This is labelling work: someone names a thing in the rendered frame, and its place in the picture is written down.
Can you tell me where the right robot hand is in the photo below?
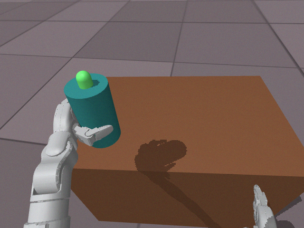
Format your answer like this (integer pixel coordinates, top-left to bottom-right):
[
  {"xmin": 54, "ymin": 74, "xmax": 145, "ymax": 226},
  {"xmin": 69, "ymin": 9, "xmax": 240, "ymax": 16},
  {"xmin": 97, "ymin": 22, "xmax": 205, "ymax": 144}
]
[{"xmin": 245, "ymin": 185, "xmax": 277, "ymax": 228}]

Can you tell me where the left robot arm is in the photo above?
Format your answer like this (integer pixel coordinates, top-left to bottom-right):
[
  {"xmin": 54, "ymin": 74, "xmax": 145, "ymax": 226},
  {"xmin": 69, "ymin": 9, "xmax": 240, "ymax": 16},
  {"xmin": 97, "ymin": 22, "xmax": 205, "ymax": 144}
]
[{"xmin": 23, "ymin": 132, "xmax": 78, "ymax": 228}]

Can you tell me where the left robot hand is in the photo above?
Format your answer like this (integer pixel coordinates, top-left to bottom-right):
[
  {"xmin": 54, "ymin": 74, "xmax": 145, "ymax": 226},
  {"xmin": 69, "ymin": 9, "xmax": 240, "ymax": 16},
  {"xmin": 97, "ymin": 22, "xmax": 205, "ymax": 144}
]
[{"xmin": 53, "ymin": 98, "xmax": 113, "ymax": 146}]

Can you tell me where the bottle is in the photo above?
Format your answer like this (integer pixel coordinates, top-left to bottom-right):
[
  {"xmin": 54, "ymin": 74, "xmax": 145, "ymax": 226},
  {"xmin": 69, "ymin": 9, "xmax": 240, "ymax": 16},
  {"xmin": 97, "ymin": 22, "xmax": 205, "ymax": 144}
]
[{"xmin": 64, "ymin": 70, "xmax": 121, "ymax": 148}]

